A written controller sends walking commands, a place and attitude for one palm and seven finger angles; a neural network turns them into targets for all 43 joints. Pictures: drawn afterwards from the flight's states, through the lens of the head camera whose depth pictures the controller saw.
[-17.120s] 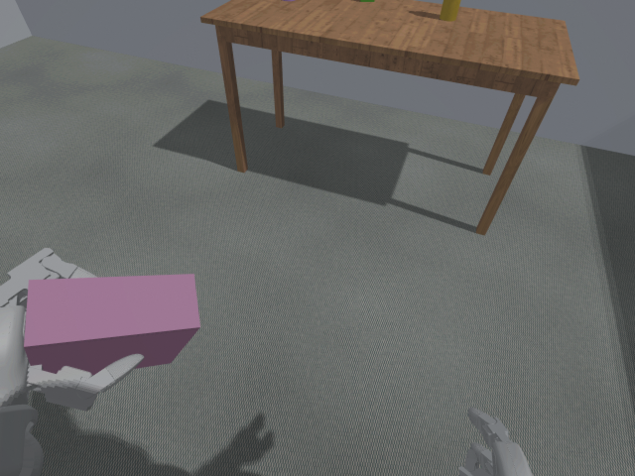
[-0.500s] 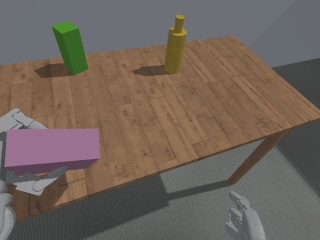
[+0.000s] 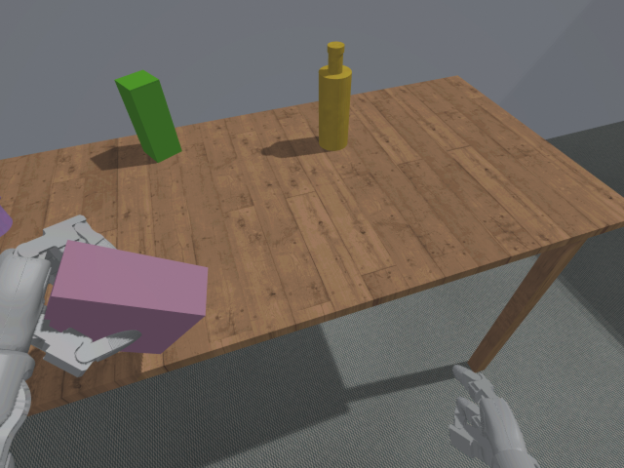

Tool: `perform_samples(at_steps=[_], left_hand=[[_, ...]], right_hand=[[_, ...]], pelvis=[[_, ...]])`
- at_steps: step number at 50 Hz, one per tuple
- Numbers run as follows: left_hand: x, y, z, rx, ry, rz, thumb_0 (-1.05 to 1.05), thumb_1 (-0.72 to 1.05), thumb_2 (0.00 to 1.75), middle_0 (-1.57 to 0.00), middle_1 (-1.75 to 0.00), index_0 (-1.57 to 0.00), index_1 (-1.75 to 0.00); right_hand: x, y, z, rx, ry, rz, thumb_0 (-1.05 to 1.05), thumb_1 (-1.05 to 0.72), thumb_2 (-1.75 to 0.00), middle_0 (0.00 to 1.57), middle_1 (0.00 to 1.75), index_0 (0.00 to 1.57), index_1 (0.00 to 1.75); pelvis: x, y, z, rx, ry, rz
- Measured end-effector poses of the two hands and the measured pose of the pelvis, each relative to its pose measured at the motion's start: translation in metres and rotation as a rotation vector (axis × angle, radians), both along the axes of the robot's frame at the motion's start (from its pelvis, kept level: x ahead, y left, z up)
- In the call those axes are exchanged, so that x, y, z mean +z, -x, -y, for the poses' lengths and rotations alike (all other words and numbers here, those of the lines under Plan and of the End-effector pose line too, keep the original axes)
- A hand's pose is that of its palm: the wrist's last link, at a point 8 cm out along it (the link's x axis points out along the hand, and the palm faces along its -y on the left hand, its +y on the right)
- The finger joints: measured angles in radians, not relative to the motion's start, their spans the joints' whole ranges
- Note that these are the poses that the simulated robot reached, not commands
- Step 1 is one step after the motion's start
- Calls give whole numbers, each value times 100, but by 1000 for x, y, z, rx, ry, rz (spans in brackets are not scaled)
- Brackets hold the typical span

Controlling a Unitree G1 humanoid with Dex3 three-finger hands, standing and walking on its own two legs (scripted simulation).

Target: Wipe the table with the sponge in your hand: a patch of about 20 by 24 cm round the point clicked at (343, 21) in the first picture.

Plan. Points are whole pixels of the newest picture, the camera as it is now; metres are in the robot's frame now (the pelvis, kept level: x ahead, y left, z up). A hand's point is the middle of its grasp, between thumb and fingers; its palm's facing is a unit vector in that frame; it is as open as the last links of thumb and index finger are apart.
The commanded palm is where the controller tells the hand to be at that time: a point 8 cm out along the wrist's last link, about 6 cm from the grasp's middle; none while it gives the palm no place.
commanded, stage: turn the palm down, sponge in hand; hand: left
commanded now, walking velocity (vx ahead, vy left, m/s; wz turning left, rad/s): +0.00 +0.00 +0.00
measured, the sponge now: (143, 309) +0.24 +0.21 +0.13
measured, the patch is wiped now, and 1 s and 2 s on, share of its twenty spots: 0.00 0.00 0.00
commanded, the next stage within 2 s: move the sponge above the wiping area in 1.88 s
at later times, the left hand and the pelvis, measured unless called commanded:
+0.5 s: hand (91, 286) +0.23 +0.24 +0.18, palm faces +0.32 -0.47 -0.83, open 9.6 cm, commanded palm +0.19 +0.27 +0.21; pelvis +0.01 -0.05 -0.01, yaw +2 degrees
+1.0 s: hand (46, 289) +0.23 +0.29 +0.17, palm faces +0.23 -0.26 -0.94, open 9.6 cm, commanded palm +0.19 +0.28 +0.23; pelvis +0.01 +0.00 +0.01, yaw +1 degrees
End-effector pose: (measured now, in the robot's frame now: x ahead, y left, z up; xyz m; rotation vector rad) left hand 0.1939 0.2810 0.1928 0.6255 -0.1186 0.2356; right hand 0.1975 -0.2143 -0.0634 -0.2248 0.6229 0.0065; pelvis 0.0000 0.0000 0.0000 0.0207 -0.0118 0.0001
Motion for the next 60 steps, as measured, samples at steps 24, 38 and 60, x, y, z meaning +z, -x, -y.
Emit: perform_samples(at_steps=[24, 38, 60], left_hand=[[29, -2, 25, 156, -366, -61, 0, -45, 102, -78, -136, -78, -136], [18, 3, 8, 207, -488, -154, 0, -45, 102, -78, -136, -78, -136], [29, -13, -16, 283, -671, -265, 0, -45, 102, -78, -137, -78, -136]], right_hand=[[-32, -3, 73, -106, 26, -77, 1, -91, -90, 20, 30, 20, 30], [-21, -16, 37, -92, 20, -26, 1, -91, -90, 19, 30, 19, 30], [14, -58, -43, 64, -29, 25, 1, -91, -90, 20, 30, 20, 30]], pelvis=[[-9, -8, 50, 29, -7, -25], [-5, -10, 27, 25, 2, -3], [11, -12, -6, 22, 16, 54]])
